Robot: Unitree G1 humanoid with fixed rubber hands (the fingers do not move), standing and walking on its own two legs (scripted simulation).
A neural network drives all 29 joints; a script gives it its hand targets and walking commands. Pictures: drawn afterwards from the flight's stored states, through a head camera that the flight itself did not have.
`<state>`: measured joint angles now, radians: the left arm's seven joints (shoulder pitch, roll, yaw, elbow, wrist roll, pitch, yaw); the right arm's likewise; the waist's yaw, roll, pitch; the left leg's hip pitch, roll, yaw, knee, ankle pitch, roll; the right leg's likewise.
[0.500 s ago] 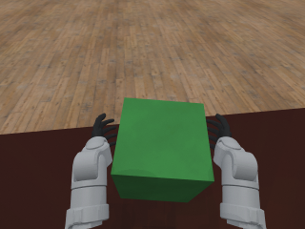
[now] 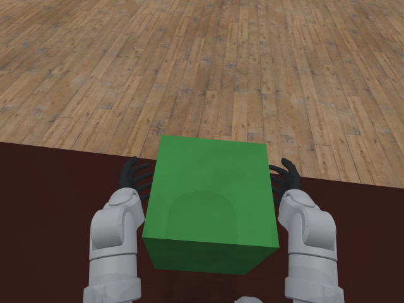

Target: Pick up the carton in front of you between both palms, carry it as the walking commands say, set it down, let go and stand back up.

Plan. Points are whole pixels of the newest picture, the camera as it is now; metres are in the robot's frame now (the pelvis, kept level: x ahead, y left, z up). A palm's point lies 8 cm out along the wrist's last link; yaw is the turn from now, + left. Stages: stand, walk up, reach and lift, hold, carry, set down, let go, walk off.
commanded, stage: carry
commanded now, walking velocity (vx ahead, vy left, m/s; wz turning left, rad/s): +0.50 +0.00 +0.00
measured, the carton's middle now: (206, 211) +0.32 -0.01 -0.02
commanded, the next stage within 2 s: none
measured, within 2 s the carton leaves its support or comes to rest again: neither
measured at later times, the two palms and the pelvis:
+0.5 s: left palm (141, 97) +0.62 +0.15 +0.06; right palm (252, 89) +0.66 -0.15 +0.05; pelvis +0.32 -0.03 -0.03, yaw +4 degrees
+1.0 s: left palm (144, 53) +0.95 +0.20 +0.00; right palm (226, 54) +0.95 -0.11 +0.00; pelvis +0.63 +0.05 -0.07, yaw +2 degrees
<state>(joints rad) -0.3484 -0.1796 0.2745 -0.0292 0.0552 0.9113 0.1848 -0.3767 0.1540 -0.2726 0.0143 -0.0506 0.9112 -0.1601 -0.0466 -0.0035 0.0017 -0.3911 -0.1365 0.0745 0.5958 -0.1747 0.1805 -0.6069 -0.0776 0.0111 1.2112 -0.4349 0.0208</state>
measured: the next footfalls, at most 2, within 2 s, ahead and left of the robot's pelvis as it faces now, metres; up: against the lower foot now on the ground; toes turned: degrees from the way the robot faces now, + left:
right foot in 0.32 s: +0.37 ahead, -0.06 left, -0.04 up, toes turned +0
left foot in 0.84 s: +0.69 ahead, +0.09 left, -0.07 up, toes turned +5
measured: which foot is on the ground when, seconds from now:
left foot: down 0.00-0.32, up 0.34-0.82, down 0.84-1.00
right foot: up 0.00-0.30, down 0.32-0.82, up 0.84-1.00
